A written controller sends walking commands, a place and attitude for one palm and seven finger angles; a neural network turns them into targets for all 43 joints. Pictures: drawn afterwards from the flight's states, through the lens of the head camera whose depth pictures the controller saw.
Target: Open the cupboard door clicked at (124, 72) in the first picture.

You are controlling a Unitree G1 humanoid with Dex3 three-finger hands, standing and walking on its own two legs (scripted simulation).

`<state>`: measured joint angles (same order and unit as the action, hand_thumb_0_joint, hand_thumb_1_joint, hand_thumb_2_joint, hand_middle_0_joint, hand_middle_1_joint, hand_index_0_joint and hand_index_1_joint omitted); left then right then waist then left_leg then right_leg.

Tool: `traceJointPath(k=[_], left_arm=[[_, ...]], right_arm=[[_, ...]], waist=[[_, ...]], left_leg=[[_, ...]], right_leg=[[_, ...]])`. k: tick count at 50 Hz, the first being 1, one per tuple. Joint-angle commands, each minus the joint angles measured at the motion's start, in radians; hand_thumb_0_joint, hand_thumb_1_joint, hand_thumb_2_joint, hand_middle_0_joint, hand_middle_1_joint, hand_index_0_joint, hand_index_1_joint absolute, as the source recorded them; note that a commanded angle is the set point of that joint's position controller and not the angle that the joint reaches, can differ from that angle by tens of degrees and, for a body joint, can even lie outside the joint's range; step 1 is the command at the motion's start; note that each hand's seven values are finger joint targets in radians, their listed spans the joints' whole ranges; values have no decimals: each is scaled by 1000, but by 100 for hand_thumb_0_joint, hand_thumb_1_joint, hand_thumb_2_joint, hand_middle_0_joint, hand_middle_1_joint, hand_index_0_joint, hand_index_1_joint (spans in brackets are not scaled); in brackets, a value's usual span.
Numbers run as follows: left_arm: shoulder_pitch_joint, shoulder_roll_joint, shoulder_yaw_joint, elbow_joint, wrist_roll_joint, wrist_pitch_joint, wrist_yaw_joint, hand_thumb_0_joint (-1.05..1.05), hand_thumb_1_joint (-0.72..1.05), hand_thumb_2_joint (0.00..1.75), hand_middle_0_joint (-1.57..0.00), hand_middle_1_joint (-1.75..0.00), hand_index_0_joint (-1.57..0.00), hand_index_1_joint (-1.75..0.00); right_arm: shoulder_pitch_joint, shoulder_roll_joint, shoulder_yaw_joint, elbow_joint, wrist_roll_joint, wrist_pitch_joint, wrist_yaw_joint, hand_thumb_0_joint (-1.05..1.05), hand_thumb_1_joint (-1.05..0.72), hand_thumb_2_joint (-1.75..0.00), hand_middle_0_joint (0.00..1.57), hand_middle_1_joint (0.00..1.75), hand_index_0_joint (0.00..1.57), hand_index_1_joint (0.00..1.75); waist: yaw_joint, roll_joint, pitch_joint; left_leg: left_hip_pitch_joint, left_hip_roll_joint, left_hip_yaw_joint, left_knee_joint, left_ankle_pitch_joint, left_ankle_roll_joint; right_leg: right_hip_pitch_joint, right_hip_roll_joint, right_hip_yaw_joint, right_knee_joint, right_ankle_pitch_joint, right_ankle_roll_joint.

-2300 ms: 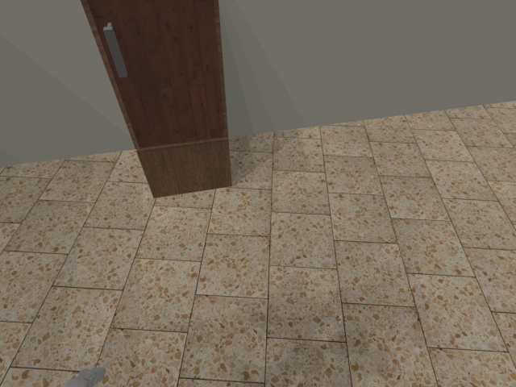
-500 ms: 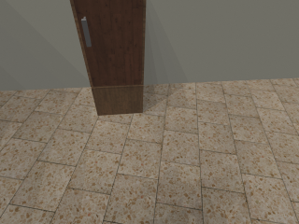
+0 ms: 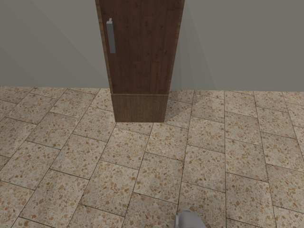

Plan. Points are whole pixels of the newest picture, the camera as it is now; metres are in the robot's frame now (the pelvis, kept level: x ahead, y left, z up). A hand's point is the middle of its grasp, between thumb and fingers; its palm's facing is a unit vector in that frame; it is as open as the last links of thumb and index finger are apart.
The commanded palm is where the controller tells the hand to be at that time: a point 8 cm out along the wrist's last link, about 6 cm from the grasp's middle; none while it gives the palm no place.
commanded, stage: take the last steps up to it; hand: left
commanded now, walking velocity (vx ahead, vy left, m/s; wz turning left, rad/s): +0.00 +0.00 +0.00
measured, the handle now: (111, 35) +0.95 +0.23 +0.01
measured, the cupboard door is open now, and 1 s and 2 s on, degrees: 0 0 0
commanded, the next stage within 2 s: come to a stop and stand still in 0.84 s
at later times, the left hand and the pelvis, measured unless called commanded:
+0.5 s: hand (101, 216) +0.18 +0.16 -0.17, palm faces +0.09 -0.98 -0.19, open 7.3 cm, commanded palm none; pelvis +0.21 -0.02 +0.00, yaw +2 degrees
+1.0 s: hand (95, 149) +0.41 +0.23 -0.17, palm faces +0.05 -0.98 -0.19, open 7.3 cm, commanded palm none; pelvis +0.36 +0.04 +0.00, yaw +1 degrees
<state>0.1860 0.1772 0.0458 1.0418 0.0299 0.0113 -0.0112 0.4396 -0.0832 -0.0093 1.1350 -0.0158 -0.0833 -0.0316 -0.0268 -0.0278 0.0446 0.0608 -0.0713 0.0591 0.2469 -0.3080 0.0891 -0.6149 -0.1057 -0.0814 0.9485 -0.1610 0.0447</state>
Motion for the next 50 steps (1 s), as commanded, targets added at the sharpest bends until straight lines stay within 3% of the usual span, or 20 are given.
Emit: traceJointPath(k=[1,4,6,7,8,9,10,12,16,21,26,28,30,31,32,33,36,39,46,50], left_arm=[[-147,23,-1,-96,-11,-38,-2,0,90,90,-20,-30,-20,-30],[-37,33,2,-69,-9,-50,8,0,90,90,-20,-30,-20,-30],[167,75,19,-13,-2,-62,15,0,90,90,-20,-30,-20,-30],[300,132,36,23,5,-76,20,0,90,90,-20,-30,-20,-30],[388,218,58,42,7,-84,30,0,90,90,-20,-30,-20,-30],[375,241,59,46,-16,-81,29,0,90,90,-20,-30,-20,-30],[266,196,54,16,-21,-76,33,0,90,90,-20,-30,-20,-30],[139,108,26,-10,-16,-80,35,0,90,90,-20,-30,-20,-30],[131,51,8,-1,-4,-95,37,0,90,90,-20,-30,-20,-30],[180,88,12,24,-8,-97,26,0,90,90,-20,-30,-20,-30],[251,112,19,54,-3,-89,24,0,90,90,-20,-30,-20,-30],[256,119,21,61,-5,-82,25,0,90,90,-20,-30,-20,-30],[240,109,22,61,-9,-74,26,0,90,90,-20,-30,-20,-30],[248,70,16,50,-14,-73,24,0,90,90,-20,-30,-20,-30],[241,20,3,23,-21,-77,18,0,90,90,-20,-30,-20,-30],[179,48,5,-3,-11,-76,26,0,90,90,-20,-30,-20,-30],[147,33,13,25,-6,-61,14,0,90,90,-20,-30,-20,-30],[208,-11,10,48,-2,-37,14,0,90,90,-20,-30,-20,-30],[92,0,7,4,-2,-15,11,0,90,90,-20,-30,-20,-30],[32,-6,-7,-9,-9,-16,27,0,90,90,-20,-30,-20,-30]], right_arm=[[147,-151,-36,21,-4,-2,-19,0,-90,-90,20,30,20,30],[123,-184,-40,27,0,5,-23,0,-90,-90,20,30,20,30],[73,-203,-50,15,7,5,-21,0,-90,-90,20,30,20,30],[59,-192,-49,1,15,4,-13,0,-90,-90,20,30,20,30],[111,-131,-43,-21,26,-4,-1,0,-90,-90,20,30,20,30],[102,-142,-45,-27,23,2,-3,0,-90,-90,20,30,20,30],[70,-141,-53,-27,20,12,0,0,-90,-90,20,30,20,30],[-34,-101,-43,-48,1,32,15,0,-90,-90,20,30,20,30],[4,-59,-41,-39,-12,69,29,0,-90,-90,20,30,20,30],[-130,-74,-39,-90,-9,66,49,0,-90,-90,20,30,20,30],[-272,-92,-39,-135,-7,44,59,0,-90,-90,20,30,20,30],[-273,-106,-40,-135,-5,38,56,0,-90,-90,20,30,20,30],[-144,-143,-49,-95,-9,27,46,0,-90,-90,20,30,20,30],[-14,-220,-66,-58,-18,17,35,0,-90,-90,20,30,20,30],[97,-314,-87,-34,-19,17,25,0,-90,-90,20,30,20,30],[116,-305,-79,-27,-13,30,17,0,-90,-90,20,30,20,30],[-67,-194,-46,-68,-6,17,6,0,-90,-90,20,30,20,30],[-95,-155,-43,-77,-4,3,0,0,-90,-90,20,30,20,30],[-54,-168,-43,-50,-7,10,-3,0,-90,-90,20,30,20,30],[-43,-153,-35,-26,-13,28,-8,0,-90,-90,20,30,20,30]], waist=[[-42,129,118],[11,150,52],[108,129,-44],[165,38,-125],[161,-190,-236],[129,-145,-245],[99,-67,-124],[51,7,52],[-11,-14,37],[22,-80,26],[71,-91,43],[63,-79,40],[-4,-11,-9],[-52,158,-85],[-74,383,-142],[-82,269,-112],[-12,113,10],[30,117,-10],[24,126,29],[14,128,47]], left_leg=[[30,283,-82,12,789,30],[26,293,-73,156,1062,19],[-35,270,-54,375,1030,-10],[-210,228,-40,613,790,-27],[-484,44,10,956,45,-60],[-538,31,-76,1153,-250,-47],[-555,97,-113,1171,-171,-32],[-574,171,-103,1121,-56,-49],[-505,203,-53,932,19,-87],[-546,209,16,638,103,-118],[-526,181,60,448,71,-106],[-454,166,78,379,57,-96],[-218,136,101,239,106,-82],[-11,260,-64,170,151,-33],[127,498,-349,79,289,67],[91,540,-374,45,316,123],[-144,451,-210,-12,313,78],[-190,379,-56,-20,433,54],[-157,364,-30,-39,448,78],[-187,352,-13,50,644,58]], right_leg=[[-39,34,-46,-214,-12,-31],[171,104,-73,-305,-41,-80],[409,116,-64,-398,36,-100],[657,15,49,-424,149,-145],[873,-286,486,-493,360,-274],[813,-376,614,-595,347,-343],[673,-343,530,-658,117,-323],[376,-279,392,-727,-43,-258],[242,-177,140,-749,36,-188],[353,-136,78,-748,83,-187],[456,-172,99,-707,88,-186],[466,-176,96,-669,108,-180],[395,-118,30,-494,140,-142],[271,-36,-34,-253,64,-95],[65,78,-108,34,-381,-48],[5,61,-15,186,-448,-63],[24,-28,48,253,-253,-51],[96,-25,34,182,-158,-30],[90,-23,14,-55,-97,-15],[226,12,-6,-264,-109,-24]])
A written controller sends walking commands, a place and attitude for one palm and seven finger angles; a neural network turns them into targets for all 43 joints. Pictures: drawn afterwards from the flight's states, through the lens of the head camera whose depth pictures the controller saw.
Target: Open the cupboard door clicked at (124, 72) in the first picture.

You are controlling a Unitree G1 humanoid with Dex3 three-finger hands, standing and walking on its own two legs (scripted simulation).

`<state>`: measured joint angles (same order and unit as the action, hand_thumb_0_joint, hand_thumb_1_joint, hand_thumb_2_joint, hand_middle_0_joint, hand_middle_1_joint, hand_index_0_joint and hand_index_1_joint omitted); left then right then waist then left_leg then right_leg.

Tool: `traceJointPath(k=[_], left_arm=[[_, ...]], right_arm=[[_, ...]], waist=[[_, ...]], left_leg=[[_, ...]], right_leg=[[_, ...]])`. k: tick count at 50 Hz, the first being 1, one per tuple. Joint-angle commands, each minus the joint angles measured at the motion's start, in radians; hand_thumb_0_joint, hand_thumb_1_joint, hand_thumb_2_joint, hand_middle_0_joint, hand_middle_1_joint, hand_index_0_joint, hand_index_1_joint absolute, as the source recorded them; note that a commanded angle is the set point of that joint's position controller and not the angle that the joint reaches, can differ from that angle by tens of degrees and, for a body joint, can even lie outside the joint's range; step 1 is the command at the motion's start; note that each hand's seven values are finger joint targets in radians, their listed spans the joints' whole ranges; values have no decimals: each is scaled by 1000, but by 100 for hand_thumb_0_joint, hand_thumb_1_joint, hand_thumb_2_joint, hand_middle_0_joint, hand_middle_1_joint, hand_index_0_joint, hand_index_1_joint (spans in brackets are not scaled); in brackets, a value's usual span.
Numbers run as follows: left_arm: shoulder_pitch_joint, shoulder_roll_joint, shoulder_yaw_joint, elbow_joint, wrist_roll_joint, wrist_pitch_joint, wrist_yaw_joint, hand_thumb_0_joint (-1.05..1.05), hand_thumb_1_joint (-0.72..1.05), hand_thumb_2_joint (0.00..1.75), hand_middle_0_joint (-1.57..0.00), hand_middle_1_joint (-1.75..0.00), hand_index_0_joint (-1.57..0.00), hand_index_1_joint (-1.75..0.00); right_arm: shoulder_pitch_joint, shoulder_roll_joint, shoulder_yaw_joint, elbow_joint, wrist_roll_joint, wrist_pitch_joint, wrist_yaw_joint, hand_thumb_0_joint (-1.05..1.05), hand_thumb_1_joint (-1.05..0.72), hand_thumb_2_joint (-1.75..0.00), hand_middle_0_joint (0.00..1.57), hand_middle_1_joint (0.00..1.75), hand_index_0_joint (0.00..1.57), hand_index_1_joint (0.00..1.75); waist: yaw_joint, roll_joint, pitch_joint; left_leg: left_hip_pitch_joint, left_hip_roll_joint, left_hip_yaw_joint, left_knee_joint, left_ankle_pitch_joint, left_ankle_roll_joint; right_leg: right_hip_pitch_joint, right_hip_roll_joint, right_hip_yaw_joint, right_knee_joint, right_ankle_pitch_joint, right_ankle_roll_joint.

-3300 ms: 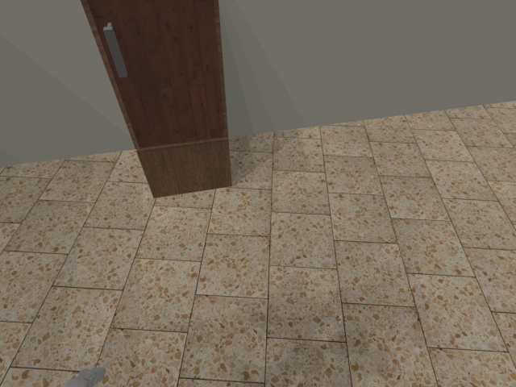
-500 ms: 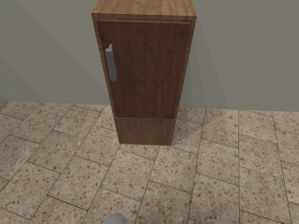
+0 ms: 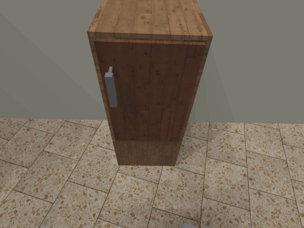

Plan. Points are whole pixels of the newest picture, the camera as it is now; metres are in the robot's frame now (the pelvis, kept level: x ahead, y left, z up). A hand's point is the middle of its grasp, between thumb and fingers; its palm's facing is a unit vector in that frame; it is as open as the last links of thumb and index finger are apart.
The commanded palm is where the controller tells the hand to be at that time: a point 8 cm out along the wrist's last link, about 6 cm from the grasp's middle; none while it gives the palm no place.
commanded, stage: come to a stop and stand still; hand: left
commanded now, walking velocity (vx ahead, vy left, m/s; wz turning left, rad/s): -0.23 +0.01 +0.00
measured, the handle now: (112, 87) +0.59 +0.18 +0.01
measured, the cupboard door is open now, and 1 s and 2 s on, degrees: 0 0 0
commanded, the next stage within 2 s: look again from close up in 1.36 s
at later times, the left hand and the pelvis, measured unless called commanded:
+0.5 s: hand out of the picture +0.05 +0.20 -0.19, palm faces +0.08 -0.97 -0.21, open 7.3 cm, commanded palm none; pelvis -0.02 +0.01 -0.02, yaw +1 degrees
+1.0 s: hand out of the picture +0.00 +0.15 -0.17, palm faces +0.00 -0.97 -0.23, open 7.3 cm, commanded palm none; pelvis -0.01 -0.03 +0.00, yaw +0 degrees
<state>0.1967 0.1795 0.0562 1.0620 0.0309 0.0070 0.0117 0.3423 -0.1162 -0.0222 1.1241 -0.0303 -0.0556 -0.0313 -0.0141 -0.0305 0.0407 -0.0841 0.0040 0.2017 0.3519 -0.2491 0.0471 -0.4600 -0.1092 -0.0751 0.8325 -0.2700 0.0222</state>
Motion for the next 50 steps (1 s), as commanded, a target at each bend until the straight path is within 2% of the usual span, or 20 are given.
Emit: traceJointPath(k=[1,3,4,5,6,8,10,14,19,21,22,24,25,26,30,35,40,44,47,50], left_arm=[[45,-13,-18,-23,-11,-12,7,0,90,90,-20,-30,-20,-30],[108,23,-15,1,-11,-21,15,0,90,90,-20,-30,-20,-30],[149,74,-9,12,-9,-30,23,0,90,90,-20,-30,-20,-30],[145,125,-6,7,-11,-34,32,0,90,90,-20,-30,-20,-30],[138,158,-2,3,-16,-31,32,0,90,90,-20,-30,-20,-30],[135,167,10,0,-15,-30,39,0,90,90,-20,-30,-20,-30],[98,147,16,-17,-11,-20,51,0,90,90,-20,-30,-20,-30],[12,151,35,-73,-1,-3,53,0,90,90,-20,-30,-20,-30],[-39,165,41,-108,9,12,41,0,90,90,-20,-30,-20,-30],[-68,160,40,-116,5,20,37,0,90,90,-20,-30,-20,-30],[-62,135,29,-112,-4,25,31,0,90,90,-20,-30,-20,-30],[-41,25,5,-127,-23,36,20,0,90,90,-20,-30,-20,-30],[-49,54,11,-128,-15,34,14,0,90,90,-20,-30,-20,-30],[-25,60,18,-102,-5,38,7,0,90,90,-20,-30,-20,-30],[84,68,16,-31,-1,24,-14,0,90,90,-20,-30,-20,-30],[72,71,10,-37,-2,17,-14,0,90,90,-20,-30,-20,-30],[39,25,-11,-40,-14,17,-11,0,90,90,-20,-30,-20,-30],[165,15,-14,21,-18,-3,-1,0,90,90,-20,-30,-20,-30],[164,119,-12,42,-19,-25,17,0,90,90,-20,-30,-20,-30],[130,69,-22,47,-22,-31,24,0,90,90,-20,-30,-20,-30]], right_arm=[[38,-128,-22,-13,2,5,-11,0,-90,-90,20,30,20,30],[44,-121,-22,0,12,11,-12,0,-90,-90,20,30,20,30],[64,-94,-21,2,19,13,-9,0,-90,-90,20,30,20,30],[86,-68,-18,-2,29,21,-3,0,-90,-90,20,30,20,30],[119,-57,-25,2,34,35,-2,0,-90,-90,20,30,20,30],[92,-56,-33,0,31,65,-7,0,-90,-90,20,30,20,30],[54,-68,-41,-21,30,77,-8,0,-90,-90,20,30,20,30],[20,-63,-53,-48,23,103,4,0,-90,-90,20,30,20,30],[33,-67,-50,-84,17,96,19,0,-90,-90,20,30,20,30],[107,-63,-44,-68,16,82,21,0,-90,-90,20,30,20,30],[139,-81,-39,-56,15,72,19,0,-90,-90,20,30,20,30],[53,-211,-56,-104,-5,58,9,0,-90,-90,20,30,20,30],[-33,-219,-49,-143,-6,58,4,0,-90,-90,20,30,20,30],[-91,-211,-42,-146,-10,50,-3,0,-90,-90,20,30,20,30],[-62,-178,-32,-132,6,31,-14,0,-90,-90,20,30,20,30],[47,-167,-36,-84,6,23,-25,0,-90,-90,20,30,20,30],[67,-179,-40,-46,-1,32,-28,0,-90,-90,20,30,20,30],[36,-168,-40,-25,14,37,-20,0,-90,-90,20,30,20,30],[29,-53,-6,-29,26,39,-5,0,-90,-90,20,30,20,30],[23,-58,-7,-6,14,57,-8,0,-90,-90,20,30,20,30]], waist=[[17,146,34],[49,82,-9],[52,1,-59],[29,-78,-92],[13,-85,-88],[35,-197,-134],[47,-195,-120],[27,-82,-110],[11,-149,-87],[-28,-140,-86],[-41,-72,-90],[-30,379,57],[-4,293,128],[17,282,117],[27,99,76],[-17,140,35],[-37,172,-9],[20,140,-78],[9,-146,-43],[3,-169,4]], left_leg=[[-35,265,-137,-17,601,81],[-59,212,-116,72,486,23],[-119,169,-100,126,315,-19],[-208,120,-98,157,61,-52],[-222,67,-89,181,-134,-69],[-219,55,-92,400,-319,-82],[-271,52,-167,568,-354,-74],[-283,38,-197,669,-284,-85],[-188,30,-157,447,-203,-74],[-33,14,-127,215,-91,-65],[30,18,-143,88,-67,-64],[-234,316,-575,-270,-465,20],[-398,357,-598,-322,-513,62],[-385,320,-562,-320,-463,52],[-152,237,-378,-235,-223,32],[44,274,-367,-187,27,78],[48,294,-345,-91,329,117],[-68,208,-277,26,267,42],[-242,59,-141,133,-122,-61],[-194,77,-159,186,-100,-63]], right_leg=[[122,25,-17,-214,38,-2],[272,24,-16,-403,253,0],[385,-45,64,-410,529,-14],[465,-170,180,-365,849,-66],[457,-256,189,-350,1015,-135],[439,-277,213,-387,1074,-215],[400,-292,219,-412,993,-249],[280,-257,174,-459,670,-223],[147,-195,181,-545,88,-172],[38,-144,160,-522,-144,-116],[1,-91,123,-452,-223,-76],[-74,90,3,-120,-225,4],[-3,61,92,-37,-147,-12],[8,58,118,33,-110,-7],[-98,86,105,182,-1,4],[-137,56,94,97,-34,23],[29,56,52,-138,-170,14],[306,75,15,-464,109,6],[380,-167,239,-556,251,-88],[312,-118,203,-552,354,-129]])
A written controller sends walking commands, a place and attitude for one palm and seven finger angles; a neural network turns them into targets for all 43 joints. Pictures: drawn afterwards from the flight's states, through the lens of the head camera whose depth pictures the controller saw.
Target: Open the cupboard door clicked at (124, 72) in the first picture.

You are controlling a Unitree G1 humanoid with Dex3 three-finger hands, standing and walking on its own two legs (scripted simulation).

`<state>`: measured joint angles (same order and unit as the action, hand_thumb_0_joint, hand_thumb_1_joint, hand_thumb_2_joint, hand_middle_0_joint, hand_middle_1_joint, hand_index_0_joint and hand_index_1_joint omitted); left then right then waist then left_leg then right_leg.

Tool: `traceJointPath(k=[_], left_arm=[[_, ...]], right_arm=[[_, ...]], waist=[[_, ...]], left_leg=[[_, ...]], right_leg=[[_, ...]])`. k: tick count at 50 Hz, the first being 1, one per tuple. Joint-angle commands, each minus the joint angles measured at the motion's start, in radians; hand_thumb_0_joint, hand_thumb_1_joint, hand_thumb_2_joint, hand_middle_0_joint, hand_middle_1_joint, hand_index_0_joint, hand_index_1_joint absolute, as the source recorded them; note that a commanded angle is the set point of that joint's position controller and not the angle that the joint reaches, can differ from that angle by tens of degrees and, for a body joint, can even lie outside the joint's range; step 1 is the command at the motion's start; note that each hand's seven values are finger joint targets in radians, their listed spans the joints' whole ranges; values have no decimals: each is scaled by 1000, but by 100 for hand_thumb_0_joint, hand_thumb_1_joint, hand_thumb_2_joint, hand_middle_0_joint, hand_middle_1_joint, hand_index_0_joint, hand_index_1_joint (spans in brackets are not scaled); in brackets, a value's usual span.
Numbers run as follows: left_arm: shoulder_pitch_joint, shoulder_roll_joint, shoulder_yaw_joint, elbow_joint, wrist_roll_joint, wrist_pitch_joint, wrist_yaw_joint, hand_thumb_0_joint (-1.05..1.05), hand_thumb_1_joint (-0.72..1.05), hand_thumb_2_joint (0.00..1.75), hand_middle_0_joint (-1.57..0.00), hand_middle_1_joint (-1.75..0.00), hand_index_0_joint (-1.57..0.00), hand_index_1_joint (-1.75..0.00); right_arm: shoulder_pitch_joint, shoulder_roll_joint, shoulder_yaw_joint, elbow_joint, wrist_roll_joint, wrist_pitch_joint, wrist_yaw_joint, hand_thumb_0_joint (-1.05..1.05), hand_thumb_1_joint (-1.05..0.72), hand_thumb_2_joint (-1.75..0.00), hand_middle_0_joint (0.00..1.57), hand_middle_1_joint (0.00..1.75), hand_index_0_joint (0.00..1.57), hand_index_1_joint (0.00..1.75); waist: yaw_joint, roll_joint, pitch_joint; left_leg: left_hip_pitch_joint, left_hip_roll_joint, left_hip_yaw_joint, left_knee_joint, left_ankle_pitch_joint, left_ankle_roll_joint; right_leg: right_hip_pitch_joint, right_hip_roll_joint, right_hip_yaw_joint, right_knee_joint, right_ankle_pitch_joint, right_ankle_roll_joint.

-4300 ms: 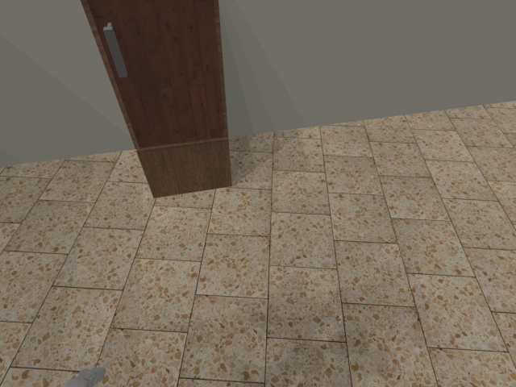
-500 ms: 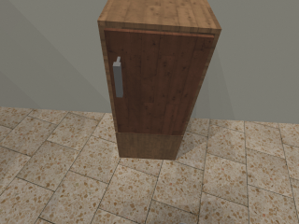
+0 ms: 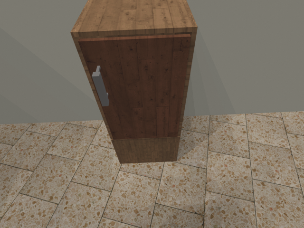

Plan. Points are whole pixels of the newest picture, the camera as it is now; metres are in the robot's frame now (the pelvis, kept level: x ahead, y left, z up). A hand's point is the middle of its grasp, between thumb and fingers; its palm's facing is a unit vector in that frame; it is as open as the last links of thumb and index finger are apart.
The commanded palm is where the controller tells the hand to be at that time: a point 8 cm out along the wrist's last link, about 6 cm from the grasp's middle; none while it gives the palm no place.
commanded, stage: come to a stop and stand still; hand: left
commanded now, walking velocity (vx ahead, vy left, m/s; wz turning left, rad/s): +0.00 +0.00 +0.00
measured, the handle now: (102, 86) +0.60 +0.21 +0.01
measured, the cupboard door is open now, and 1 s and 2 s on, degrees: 0 0 0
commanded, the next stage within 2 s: look again from close up in 0.36 s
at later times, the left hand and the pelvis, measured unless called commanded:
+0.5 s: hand out of the picture -0.02 +0.14 -0.17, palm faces +0.06 -0.98 -0.19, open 7.3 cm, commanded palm none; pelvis +0.00 -0.02 +0.00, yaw +0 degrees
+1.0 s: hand out of the picture +0.00 +0.21 -0.17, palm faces +0.00 -0.98 -0.21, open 7.4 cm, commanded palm none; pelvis -0.01 +0.04 +0.00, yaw -1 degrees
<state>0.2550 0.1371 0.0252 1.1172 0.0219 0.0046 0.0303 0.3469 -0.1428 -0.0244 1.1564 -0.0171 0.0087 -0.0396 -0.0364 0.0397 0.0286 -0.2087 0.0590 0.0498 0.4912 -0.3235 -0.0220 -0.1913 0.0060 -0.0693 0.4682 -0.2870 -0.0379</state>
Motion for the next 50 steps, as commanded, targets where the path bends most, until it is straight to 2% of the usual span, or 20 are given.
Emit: traceJointPath(k=[1,4,8,15,22,23,24,25,26,27,29,30,31,32,33,35,38,40,44,50], left_arm=[[62,102,6,-6,-15,-28,7,0,90,90,-20,-30,-20,-30],[61,88,-1,-5,-25,-29,8,0,90,90,-20,-30,-20,-30],[65,98,2,1,-22,-18,10,0,90,90,-20,-30,-20,-30],[71,110,5,-1,-18,-18,14,0,90,90,-20,-30,-20,-30],[87,100,1,2,-18,-21,12,0,90,90,-20,-30,-20,-30],[209,133,12,33,-2,-56,57,0,90,90,-20,-30,-20,-30],[203,169,12,-10,4,-70,51,0,90,90,-20,-30,-20,-30],[167,165,16,-23,4,-70,43,0,90,90,-20,-30,-20,-30],[140,144,8,-26,6,-64,37,0,90,90,-20,-30,-20,-30],[114,135,7,-51,9,-62,31,0,90,90,-20,-30,-20,-30],[90,119,1,-62,2,-52,26,0,90,90,-20,-30,-20,-30],[86,105,0,-65,-1,-46,24,0,90,90,-20,-30,-20,-30],[99,77,-4,-63,-7,-40,21,0,90,90,-20,-30,-20,-30],[111,69,-4,-64,-8,-35,20,0,90,90,-20,-30,-20,-30],[112,63,-6,-64,-7,-35,17,0,90,90,-20,-30,-20,-30],[102,74,-7,-53,-4,-25,12,0,90,90,-20,-30,-20,-30],[107,77,-13,-49,-3,-20,4,0,90,90,-20,-30,-20,-30],[100,82,-15,-52,-3,-20,2,0,90,90,-20,-30,-20,-30],[97,91,-14,-57,-4,-19,1,0,90,90,-20,-30,-20,-30],[91,98,-14,-56,-4,-21,1,0,90,90,-20,-30,-20,-30]], right_arm=[[31,-26,-2,-23,2,-9,-2,0,-90,-90,20,30,20,30],[57,-34,4,7,5,-18,-7,0,-90,-90,20,30,20,30],[23,-41,6,11,4,-9,-12,0,-90,-90,20,30,20,30],[0,-57,4,-3,6,-2,-13,0,-90,-90,20,30,20,30],[-16,-70,7,-14,6,-7,-13,0,-90,-90,20,30,20,30],[-139,-99,-3,-90,14,-27,1,0,-90,-90,20,30,20,30],[-66,-52,2,-131,12,-11,5,0,-90,-90,20,30,20,30],[-66,-55,-2,-136,10,-3,10,0,-90,-90,20,30,20,30],[-68,-38,0,-143,14,-9,12,0,-90,-90,20,30,20,30],[-43,-33,2,-147,12,-16,15,0,-90,-90,20,30,20,30],[-3,-41,6,-137,8,-27,13,0,-90,-90,20,30,20,30],[27,-53,4,-130,4,-35,14,0,-90,-90,20,30,20,30],[28,-83,4,-133,-2,-43,12,0,-90,-90,20,30,20,30],[17,-104,5,-139,-5,-44,7,0,-90,-90,20,30,20,30],[2,-104,7,-143,-6,-41,3,0,-90,-90,20,30,20,30],[-16,-93,14,-138,-4,-43,2,0,-90,-90,20,30,20,30],[-22,-106,17,-144,-1,-42,2,0,-90,-90,20,30,20,30],[-17,-109,17,-141,-2,-45,4,0,-90,-90,20,30,20,30],[-5,-117,19,-128,-2,-48,4,0,-90,-90,20,30,20,30],[12,-110,19,-109,0,-55,4,0,-90,-90,20,30,20,30]], waist=[[19,-189,28],[16,-88,-2],[29,-26,66],[26,-71,31],[29,-53,16],[91,-149,76],[34,-135,0],[34,-71,-12],[25,-52,-26],[17,-70,-61],[4,-92,-71],[3,-61,-58],[18,5,-43],[31,27,-27],[36,0,9],[47,87,49],[51,-7,86],[49,-11,93],[50,-29,66],[49,-33,25]], left_leg=[[-62,28,-13,25,19,6],[34,50,-29,-81,270,10],[37,59,-17,-85,268,5],[66,55,-12,-89,221,2],[92,58,-19,-107,253,8],[-96,20,53,180,37,-16],[-138,-2,-49,258,-63,20],[-122,11,-42,270,-50,37],[-107,21,-32,238,-70,35],[-74,0,-12,161,-61,26],[35,-14,-9,-9,58,22],[49,8,-34,-43,122,29],[35,60,-89,-53,219,53],[-1,97,-111,-66,248,73],[-22,93,-102,-59,250,77],[-61,83,-121,-114,230,83],[-101,74,-136,-161,80,88],[-96,67,-137,-177,61,88],[-88,65,-140,-192,41,90],[-48,61,-126,-172,135,92]], right_leg=[[49,-220,174,-160,433,-68],[55,-156,105,-102,474,-24],[25,-132,103,-137,395,9],[52,-131,111,-169,375,24],[54,-128,103,-169,370,19],[66,-217,234,-140,1003,137],[135,-267,229,-99,1081,117],[120,-273,200,-104,983,73],[87,-243,161,-100,745,-41],[80,-219,143,-96,609,-83],[18,-176,128,-64,364,-67],[-6,-137,100,-32,238,-42],[-37,-100,93,-18,141,-19],[-36,-80,82,-22,86,-11],[-37,-72,84,-25,101,-12],[-24,-73,69,-11,64,-5],[-30,-74,74,-29,33,1],[-38,-79,80,-30,37,0],[-22,-86,79,-31,42,3],[-10,-96,79,-27,80,6]])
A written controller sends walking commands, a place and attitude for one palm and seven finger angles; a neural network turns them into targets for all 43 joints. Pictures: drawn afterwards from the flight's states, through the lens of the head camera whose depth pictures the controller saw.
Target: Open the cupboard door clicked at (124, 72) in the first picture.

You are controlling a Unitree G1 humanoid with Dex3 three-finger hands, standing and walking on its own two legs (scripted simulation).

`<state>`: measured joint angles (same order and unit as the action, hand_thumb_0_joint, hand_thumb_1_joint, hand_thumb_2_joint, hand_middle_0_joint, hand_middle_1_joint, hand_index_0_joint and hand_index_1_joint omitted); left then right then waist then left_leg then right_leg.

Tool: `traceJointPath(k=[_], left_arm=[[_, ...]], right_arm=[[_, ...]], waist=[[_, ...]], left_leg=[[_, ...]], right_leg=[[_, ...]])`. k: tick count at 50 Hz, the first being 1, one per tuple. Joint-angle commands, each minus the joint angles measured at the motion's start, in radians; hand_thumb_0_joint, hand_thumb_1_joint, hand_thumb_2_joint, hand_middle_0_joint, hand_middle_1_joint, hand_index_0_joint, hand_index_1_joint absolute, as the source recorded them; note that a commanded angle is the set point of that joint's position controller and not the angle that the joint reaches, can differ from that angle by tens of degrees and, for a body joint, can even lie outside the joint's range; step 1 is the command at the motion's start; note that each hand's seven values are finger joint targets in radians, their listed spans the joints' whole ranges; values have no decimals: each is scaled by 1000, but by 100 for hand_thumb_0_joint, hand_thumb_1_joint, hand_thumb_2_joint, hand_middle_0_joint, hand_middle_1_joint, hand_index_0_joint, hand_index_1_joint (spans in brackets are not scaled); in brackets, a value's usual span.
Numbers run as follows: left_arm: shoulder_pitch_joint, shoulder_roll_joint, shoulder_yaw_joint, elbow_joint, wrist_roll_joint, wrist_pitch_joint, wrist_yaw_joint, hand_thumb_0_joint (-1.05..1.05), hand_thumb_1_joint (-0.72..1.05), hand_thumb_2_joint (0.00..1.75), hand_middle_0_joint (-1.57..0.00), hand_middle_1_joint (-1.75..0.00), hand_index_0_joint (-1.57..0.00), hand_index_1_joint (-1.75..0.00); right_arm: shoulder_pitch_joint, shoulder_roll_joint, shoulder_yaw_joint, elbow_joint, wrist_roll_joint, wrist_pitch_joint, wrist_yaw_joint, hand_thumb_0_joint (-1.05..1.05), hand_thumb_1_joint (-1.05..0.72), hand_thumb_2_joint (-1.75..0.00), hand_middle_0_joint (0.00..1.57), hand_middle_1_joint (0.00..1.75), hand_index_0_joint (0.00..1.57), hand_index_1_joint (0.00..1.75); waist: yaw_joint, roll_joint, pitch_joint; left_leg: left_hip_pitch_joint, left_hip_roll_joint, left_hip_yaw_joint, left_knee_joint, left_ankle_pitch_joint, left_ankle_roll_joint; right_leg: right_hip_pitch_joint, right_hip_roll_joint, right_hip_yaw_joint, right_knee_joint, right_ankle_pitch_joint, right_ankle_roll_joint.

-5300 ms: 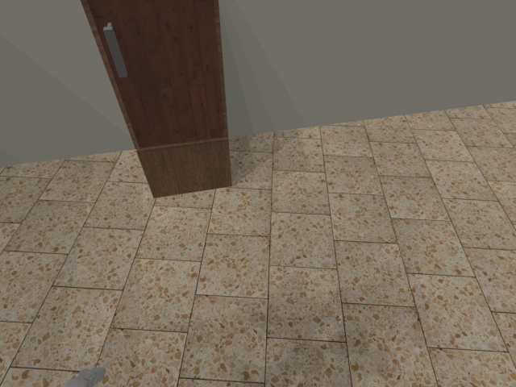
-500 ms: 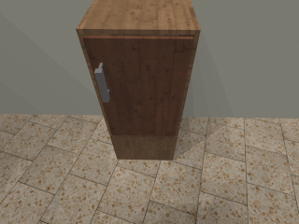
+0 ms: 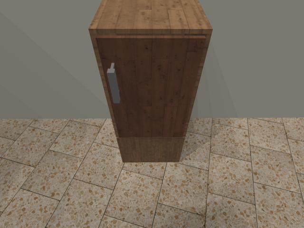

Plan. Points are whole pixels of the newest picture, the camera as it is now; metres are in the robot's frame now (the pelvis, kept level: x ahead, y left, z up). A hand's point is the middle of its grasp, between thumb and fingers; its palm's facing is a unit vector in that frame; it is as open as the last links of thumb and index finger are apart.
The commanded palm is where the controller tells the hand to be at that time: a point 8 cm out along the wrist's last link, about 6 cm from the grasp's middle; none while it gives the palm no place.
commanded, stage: shuffle to correct the standing spot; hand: left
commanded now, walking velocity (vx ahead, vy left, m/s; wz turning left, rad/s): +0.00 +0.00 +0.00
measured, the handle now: (114, 83) +0.61 +0.18 +0.01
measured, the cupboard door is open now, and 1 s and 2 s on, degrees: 0 0 0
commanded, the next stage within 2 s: come to a stop and stand still in 0.34 s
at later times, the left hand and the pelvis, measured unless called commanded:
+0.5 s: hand out of the picture +0.01 +0.12 -0.18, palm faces +0.11 -0.98 -0.16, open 7.4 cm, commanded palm none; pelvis +0.07 -0.04 -0.01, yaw +3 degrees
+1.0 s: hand (115, 227) +0.16 +0.12 -0.16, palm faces +0.08 -0.95 -0.31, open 7.4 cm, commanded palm none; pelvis +0.08 -0.08 -0.02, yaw +3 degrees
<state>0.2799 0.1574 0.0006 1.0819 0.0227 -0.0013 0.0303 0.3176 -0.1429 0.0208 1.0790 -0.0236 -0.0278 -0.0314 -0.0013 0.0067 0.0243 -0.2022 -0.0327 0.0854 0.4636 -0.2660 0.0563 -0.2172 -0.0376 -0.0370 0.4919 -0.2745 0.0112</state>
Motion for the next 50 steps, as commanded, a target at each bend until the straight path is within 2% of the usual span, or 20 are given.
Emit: traceJointPath(k=[1,7,14,16,18,20,23,25,28,29,30,31,35,39,45,46,47,48,49,50], left_arm=[[67,76,11,-19,-6,-16,2,0,90,90,-20,-30,-20,-30],[52,60,15,-23,9,-7,-9,0,90,90,-20,-30,-20,-30],[98,44,26,-18,10,-19,-23,0,90,90,-20,-30,-20,-30],[166,61,35,3,9,-24,-20,0,90,90,-20,-30,-20,-30],[266,122,52,37,6,-33,-9,0,90,90,-20,-30,-20,-30],[336,117,54,51,12,-45,3,0,90,90,-20,-30,-20,-30],[259,98,45,31,17,-49,11,0,90,90,-20,-30,-20,-30],[195,94,40,9,16,-51,15,0,90,90,-20,-30,-20,-30],[156,93,29,7,-6,-44,18,0,90,90,-20,-30,-20,-30],[165,92,28,-1,-16,-42,17,0,90,90,-20,-30,-20,-30],[167,61,22,-20,-28,-37,23,0,90,90,-20,-30,-20,-30],[172,63,25,-35,-24,-25,29,0,90,90,-20,-30,-20,-30],[98,38,31,-41,-2,14,26,0,90,90,-20,-30,-20,-30],[106,32,45,-74,-4,36,16,0,90,90,-20,-30,-20,-30],[122,47,58,-119,7,18,7,0,90,90,-20,-30,-20,-30],[127,94,61,-125,14,5,9,0,90,90,-20,-30,-20,-30],[88,191,70,-148,21,-8,11,0,90,90,-20,-30,-20,-30],[72,226,69,-176,13,-5,6,0,90,90,-20,-30,-20,-30],[24,224,65,-192,14,-2,1,0,90,90,-20,-30,-20,-30],[-9,203,73,-203,15,-8,7,0,90,90,-20,-30,-20,-30]], right_arm=[[43,-111,-24,-28,7,-18,-5,0,-90,-90,20,30,20,30],[73,-129,-40,-13,0,-5,-4,0,-90,-90,20,30,20,30],[90,-121,-52,-19,-3,-10,-11,0,-90,-90,20,30,20,30],[57,-102,-49,-31,0,-17,-10,0,-90,-90,20,30,20,30],[10,-51,-41,-63,0,-21,-3,0,-90,-90,20,30,20,30],[-96,-49,-44,-105,1,-21,3,0,-90,-90,20,30,20,30],[-131,-29,-46,-114,3,-18,19,0,-90,-90,20,30,20,30],[-119,1,-35,-104,12,-14,24,0,-90,-90,20,30,20,30],[57,-26,-27,-29,14,-20,1,0,-90,-90,20,30,20,30],[111,-107,-45,-24,12,-27,-9,0,-90,-90,20,30,20,30],[152,-173,-58,-32,21,-31,-17,0,-90,-90,20,30,20,30],[114,-192,-61,-44,29,-14,-20,0,-90,-90,20,30,20,30],[-58,-144,-53,-83,11,7,-31,0,-90,-90,20,30,20,30],[-103,-196,-84,-129,0,25,-19,0,-90,-90,20,30,20,30],[-166,-171,-99,-176,-8,43,5,0,-90,-90,20,30,20,30],[-152,-129,-93,-177,-1,46,12,0,-90,-90,20,30,20,30],[-117,-62,-85,-194,8,55,17,0,-90,-90,20,30,20,30],[-137,-92,-90,-209,5,66,16,0,-90,-90,20,30,20,30],[-138,-90,-90,-204,1,70,25,0,-90,-90,20,30,20,30],[-141,-93,-90,-196,-3,76,26,0,-90,-90,20,30,20,30]], waist=[[13,0,24],[-7,48,73],[6,37,75],[35,-63,61],[59,-282,31],[95,-198,47],[52,-89,50],[18,-62,42],[-52,-58,-82],[-65,37,-163],[-65,194,-235],[-49,209,-205],[-4,138,29],[13,98,-89],[62,83,-74],[65,-61,-74],[36,-334,-43],[63,-299,-35],[38,-191,-12],[23,-235,6]], left_leg=[[-49,151,-156,-137,95,12],[-58,207,-268,-208,-210,62],[-75,218,-247,-99,-45,83],[-191,150,-143,33,-14,51],[-373,32,27,304,-171,-6],[-520,56,-6,577,-353,-12],[-486,94,-25,536,-298,-15],[-312,83,-6,338,-184,-31],[82,40,21,19,286,-33],[258,173,-99,62,702,27],[340,384,-306,59,1184,160],[295,445,-300,6,1311,236],[66,355,-190,-50,1076,179],[36,339,-158,-47,848,157],[-166,250,-128,29,255,66],[-190,155,-77,141,24,4],[-283,28,-11,303,-255,-60],[-271,29,-95,447,-341,-56],[-270,43,-126,526,-285,-54],[-311,45,-117,580,-239,-60]], right_leg=[[16,-53,51,-50,77,-43],[-81,-8,-23,48,-124,-44],[-60,-13,-8,33,-79,-65],[75,-67,78,-21,-15,-93],[235,-235,289,-130,181,-182],[303,-322,365,-153,497,-294],[232,-263,216,-127,572,-259],[125,-227,139,-105,660,-209],[51,-104,37,94,753,-94],[-45,-59,7,202,559,-40],[-140,-7,-14,357,-3,1],[-169,4,34,473,-366,1],[-212,-36,39,464,-308,10],[-143,-7,0,439,-193,9],[53,-4,-24,107,41,7],[60,-74,66,-37,114,-1],[9,-290,338,-156,161,-73],[-80,-378,426,-221,127,-169],[-136,-351,376,-245,-25,-196],[-120,-316,400,-247,-16,-171]])
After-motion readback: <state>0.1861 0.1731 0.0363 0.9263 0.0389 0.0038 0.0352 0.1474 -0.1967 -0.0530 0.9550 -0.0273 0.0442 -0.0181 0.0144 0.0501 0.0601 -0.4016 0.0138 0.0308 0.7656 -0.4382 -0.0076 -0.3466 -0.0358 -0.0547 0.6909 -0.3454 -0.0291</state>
